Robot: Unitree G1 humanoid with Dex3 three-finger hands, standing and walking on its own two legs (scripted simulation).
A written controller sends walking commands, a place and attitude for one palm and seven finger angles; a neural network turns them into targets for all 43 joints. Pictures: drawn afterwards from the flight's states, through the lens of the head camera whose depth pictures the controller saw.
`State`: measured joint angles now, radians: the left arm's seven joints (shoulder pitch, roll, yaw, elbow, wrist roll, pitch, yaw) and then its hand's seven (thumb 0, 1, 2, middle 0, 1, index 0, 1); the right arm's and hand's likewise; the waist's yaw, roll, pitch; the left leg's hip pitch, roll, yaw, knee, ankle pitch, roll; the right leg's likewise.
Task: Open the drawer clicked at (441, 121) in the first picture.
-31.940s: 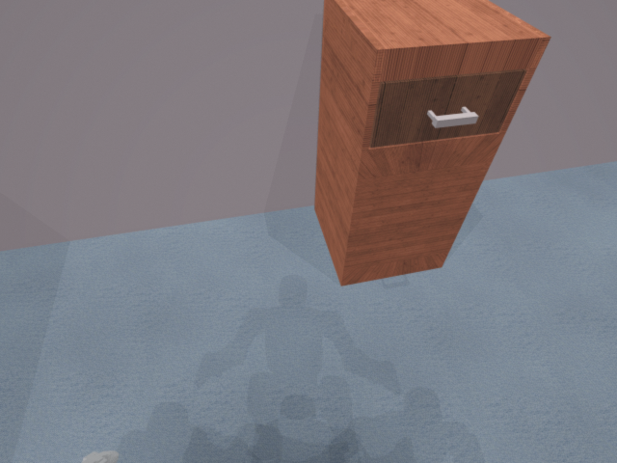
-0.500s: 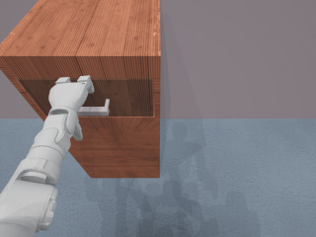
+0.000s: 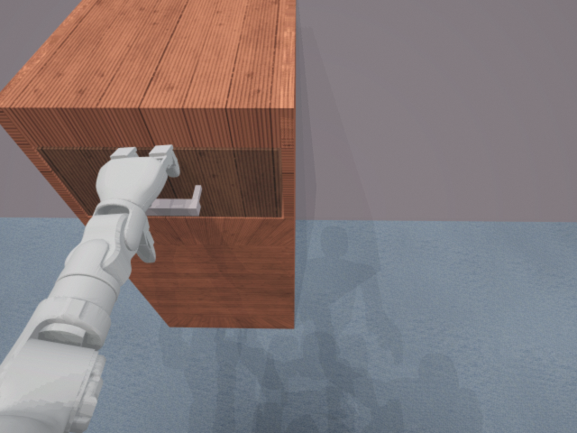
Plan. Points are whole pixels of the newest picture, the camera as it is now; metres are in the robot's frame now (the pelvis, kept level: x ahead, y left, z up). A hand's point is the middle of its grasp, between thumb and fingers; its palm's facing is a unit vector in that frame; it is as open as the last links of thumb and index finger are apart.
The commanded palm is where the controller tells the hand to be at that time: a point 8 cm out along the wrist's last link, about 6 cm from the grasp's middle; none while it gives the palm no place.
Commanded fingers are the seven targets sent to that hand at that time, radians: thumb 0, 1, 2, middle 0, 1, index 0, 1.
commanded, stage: re-aim the fingers above the handle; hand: left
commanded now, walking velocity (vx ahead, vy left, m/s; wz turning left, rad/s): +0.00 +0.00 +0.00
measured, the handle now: (168, 198) +0.50 +0.22 +0.00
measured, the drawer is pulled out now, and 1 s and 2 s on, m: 0.00 0.00 0.00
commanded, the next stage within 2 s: lower the fingers behind the handle in 0.12 s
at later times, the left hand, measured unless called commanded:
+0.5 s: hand (156, 212) +0.44 +0.21 +0.04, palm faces -0.08 -0.05 -1.00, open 13.8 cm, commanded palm +0.42 +0.22 +0.09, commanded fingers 0.00 -0.50 0.30 -0.30 -1.20 -0.30 -1.20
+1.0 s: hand (159, 221) +0.44 +0.22 +0.01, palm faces -0.04 -0.05 -1.00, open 13.8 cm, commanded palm +0.42 +0.22 +0.06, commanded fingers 0.00 -0.50 0.30 -0.30 -1.20 -0.30 -1.20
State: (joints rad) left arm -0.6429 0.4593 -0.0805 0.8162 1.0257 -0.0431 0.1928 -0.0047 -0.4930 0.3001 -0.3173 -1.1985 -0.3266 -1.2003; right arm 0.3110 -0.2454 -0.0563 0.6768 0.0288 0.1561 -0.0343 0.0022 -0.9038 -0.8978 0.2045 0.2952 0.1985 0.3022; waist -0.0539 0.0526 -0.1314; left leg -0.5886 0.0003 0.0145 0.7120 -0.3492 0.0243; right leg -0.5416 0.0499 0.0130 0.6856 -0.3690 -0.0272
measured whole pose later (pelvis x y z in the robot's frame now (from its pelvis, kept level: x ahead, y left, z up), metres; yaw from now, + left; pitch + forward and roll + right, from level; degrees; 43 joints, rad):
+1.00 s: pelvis -0.01 +0.00 -0.02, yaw -1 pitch +17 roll -1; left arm -0.67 0.45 -0.04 0.94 1.09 -0.09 0.32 0.00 -0.49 0.30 -0.32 -1.20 -0.32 -1.20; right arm 0.32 -0.24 -0.06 0.69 0.01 0.14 -0.03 0.00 -0.90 -0.90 0.21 0.30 0.20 0.30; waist -0.08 0.04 -0.16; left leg -0.75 0.01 0.02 0.83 -0.39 0.03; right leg -0.70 0.06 0.01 0.79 -0.40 -0.02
